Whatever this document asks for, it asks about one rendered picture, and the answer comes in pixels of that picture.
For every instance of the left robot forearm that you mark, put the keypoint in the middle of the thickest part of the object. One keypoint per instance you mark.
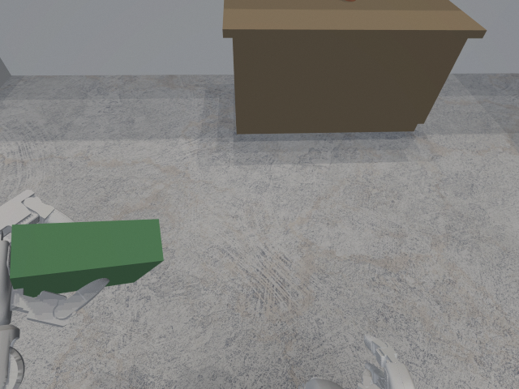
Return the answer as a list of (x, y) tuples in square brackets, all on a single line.
[(11, 362)]

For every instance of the table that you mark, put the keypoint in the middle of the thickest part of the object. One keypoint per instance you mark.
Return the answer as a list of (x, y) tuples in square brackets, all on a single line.
[(333, 66)]

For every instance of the sponge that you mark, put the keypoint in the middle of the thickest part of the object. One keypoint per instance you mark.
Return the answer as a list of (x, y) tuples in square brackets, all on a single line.
[(64, 257)]

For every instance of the robot right hand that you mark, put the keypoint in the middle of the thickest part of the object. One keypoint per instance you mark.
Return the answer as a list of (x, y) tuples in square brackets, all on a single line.
[(395, 376)]

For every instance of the robot left hand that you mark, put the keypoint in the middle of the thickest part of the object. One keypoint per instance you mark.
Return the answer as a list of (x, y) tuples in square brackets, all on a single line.
[(49, 308)]

